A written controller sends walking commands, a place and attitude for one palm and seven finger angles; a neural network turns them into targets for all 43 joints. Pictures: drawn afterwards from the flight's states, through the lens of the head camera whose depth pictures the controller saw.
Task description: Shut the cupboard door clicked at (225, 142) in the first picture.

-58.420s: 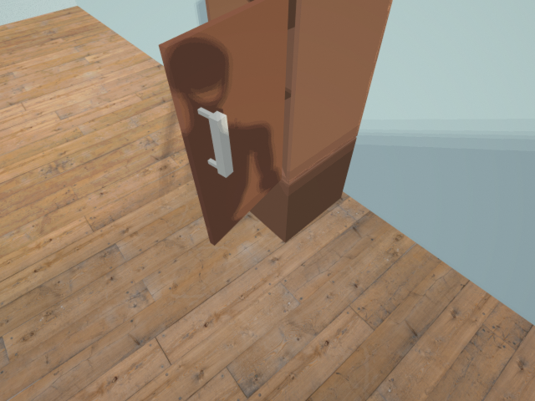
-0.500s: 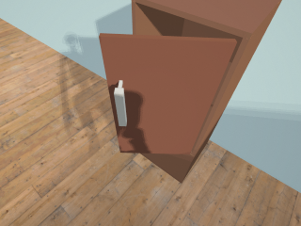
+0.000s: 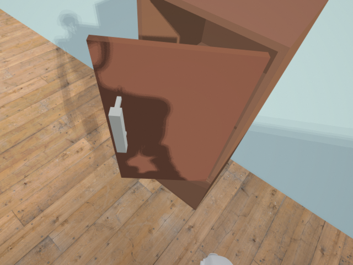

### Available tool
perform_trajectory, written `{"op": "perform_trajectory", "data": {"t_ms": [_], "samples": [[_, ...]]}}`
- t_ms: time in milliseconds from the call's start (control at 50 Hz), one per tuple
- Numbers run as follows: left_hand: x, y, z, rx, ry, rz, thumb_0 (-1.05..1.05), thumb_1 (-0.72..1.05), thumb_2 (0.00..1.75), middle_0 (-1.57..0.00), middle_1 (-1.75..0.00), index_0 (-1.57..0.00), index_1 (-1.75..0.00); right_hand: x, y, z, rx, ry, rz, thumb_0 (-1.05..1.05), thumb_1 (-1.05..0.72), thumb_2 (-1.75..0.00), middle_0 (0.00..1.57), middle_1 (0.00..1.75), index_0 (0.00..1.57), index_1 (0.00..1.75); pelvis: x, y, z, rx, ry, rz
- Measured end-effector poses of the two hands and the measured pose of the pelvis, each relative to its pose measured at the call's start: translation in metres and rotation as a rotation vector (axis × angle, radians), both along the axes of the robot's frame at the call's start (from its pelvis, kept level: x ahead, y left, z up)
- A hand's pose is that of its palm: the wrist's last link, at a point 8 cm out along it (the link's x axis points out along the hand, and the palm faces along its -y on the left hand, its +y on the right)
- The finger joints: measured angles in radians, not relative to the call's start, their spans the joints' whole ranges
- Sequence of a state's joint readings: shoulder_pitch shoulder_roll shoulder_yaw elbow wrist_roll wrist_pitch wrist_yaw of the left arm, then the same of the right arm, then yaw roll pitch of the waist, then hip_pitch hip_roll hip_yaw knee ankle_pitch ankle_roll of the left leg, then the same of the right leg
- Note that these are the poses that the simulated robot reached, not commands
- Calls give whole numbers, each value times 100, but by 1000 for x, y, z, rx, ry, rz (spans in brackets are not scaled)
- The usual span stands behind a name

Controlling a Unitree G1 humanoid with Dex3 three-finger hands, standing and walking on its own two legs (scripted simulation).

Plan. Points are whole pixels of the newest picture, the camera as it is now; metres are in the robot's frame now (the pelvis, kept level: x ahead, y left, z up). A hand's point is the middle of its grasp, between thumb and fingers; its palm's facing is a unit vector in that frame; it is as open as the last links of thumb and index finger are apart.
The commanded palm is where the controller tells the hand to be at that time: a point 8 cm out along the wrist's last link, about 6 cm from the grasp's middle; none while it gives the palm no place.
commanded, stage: come to a stop and stand still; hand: left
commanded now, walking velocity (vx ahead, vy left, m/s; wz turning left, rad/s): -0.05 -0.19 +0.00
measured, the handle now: (120, 125) +0.42 +0.17 +0.03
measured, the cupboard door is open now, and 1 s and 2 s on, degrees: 37 37 37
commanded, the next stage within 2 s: look again from close up in 1.56 s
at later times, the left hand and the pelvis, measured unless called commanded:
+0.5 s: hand out of the picture +0.06 +0.13 -0.19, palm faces +0.04 -0.98 -0.20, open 7.3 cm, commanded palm none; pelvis +0.00 -0.05 -0.02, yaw +0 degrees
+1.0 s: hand out of the picture +0.04 +0.14 -0.17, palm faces +0.00 -0.97 -0.24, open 7.4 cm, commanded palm none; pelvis +0.03 -0.05 +0.00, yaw +0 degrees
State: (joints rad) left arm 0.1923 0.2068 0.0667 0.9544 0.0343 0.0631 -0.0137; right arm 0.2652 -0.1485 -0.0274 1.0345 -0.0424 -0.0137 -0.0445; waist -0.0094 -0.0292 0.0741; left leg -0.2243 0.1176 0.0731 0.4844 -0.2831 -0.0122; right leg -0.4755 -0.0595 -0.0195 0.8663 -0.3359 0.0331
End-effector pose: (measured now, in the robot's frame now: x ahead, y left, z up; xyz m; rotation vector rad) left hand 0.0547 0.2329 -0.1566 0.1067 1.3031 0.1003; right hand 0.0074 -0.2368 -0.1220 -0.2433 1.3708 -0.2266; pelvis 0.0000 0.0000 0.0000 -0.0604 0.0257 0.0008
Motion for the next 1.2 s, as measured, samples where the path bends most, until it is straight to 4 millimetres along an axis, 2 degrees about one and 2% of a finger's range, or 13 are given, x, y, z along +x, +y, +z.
{"op": "perform_trajectory", "data": {"t_ms": [80,120,160,220,300,360,420,520,600,740,880,1080,1200], "samples": [[37,-17,6,41,-75,-35,1,91,90,-19,-30,-19,-30,-13,-30,-13,20,47,-36,0,-91,-90,20,30,21,30,5,-26,-7,14,3,7],[50,-27,4,76,-126,-48,1,91,90,-19,-30,-19,-30,-16,-47,-27,33,63,-49,0,-91,-90,20,30,21,30,10,-41,-18,50,6,6],[54,-38,6,93,-136,-58,1,91,90,-19,-30,-19,-30,-16,-60,-35,38,75,-60,0,-91,-90,20,30,21,30,11,-47,-21,40,-4,7],[53,-53,10,93,-132,-71,1,91,90,-19,-30,-19,-30,-7,-68,-34,45,54,-66,1,-91,-90,20,29,20,30,12,-54,-17,52,-14,5],[44,-66,8,69,-121,-56,1,91,90,-20,-30,-20,-30,11,-65,-29,61,1,-40,0,-91,-90,19,29,20,30,11,-58,-14,68,-24,7],[33,-67,1,46,-110,-25,1,91,90,-20,-30,-20,-30,24,-57,-29,68,-42,-13,0,-91,-90,19,29,20,30,9,-56,-16,61,-33,11],[20,-62,-3,42,-86,16,0,92,90,-20,-30,-20,-30,32,-45,-25,79,-66,16,0,-91,-90,19,29,20,30,6,-54,-15,65,-44,8],[-11,-51,-3,72,-46,7,0,92,90,-20,-30,-20,-30,50,-44,-26,84,-130,51,1,-94,-90,20,30,20,30,3,-48,-17,58,-42,2],[-33,-36,3,103,20,-5,1,91,90,-20,-30,-20,-30,63,-36,-26,106,-208,64,1,-93,-90,20,29,20,30,5,-41,-17,60,-46,3],[-49,-22,19,147,56,17,1,91,90,-20,-30,-20,-30,69,-30,-28,133,-198,86,0,-94,-90,20,30,20,30,12,-38,-11,68,-41,-2],[-42,-32,22,135,77,12,1,91,90,-20,-30,-20,-30,63,-37,-30,135,-134,88,0,-93,-90,20,30,20,30,21,-43,-6,73,-35,-2],[-5,-62,16,86,39,-13,1,91,90,-20,-30,-20,-30,45,-45,-30,135,-35,55,0,-91,-90,20,29,20,30,33,-55,-3,74,-38,-1],[12,-67,15,89,22,-17,1,92,90,-20,-30,-20,-30,37,-47,-30,140,4,34,1,-91,-90,20,29,20,30,40,-63,-3,73,-39,0]]}}
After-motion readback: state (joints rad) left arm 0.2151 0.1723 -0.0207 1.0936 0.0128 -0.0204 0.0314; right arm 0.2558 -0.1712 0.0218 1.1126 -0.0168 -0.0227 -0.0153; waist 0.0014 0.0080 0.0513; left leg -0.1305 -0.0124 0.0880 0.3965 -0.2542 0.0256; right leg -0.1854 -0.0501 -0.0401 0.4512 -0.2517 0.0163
